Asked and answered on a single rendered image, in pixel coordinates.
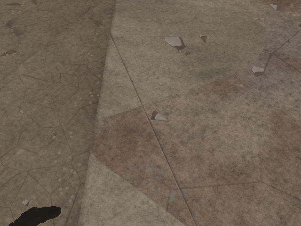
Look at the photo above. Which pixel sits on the left robot hand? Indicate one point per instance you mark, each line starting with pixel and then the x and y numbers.
pixel 34 216

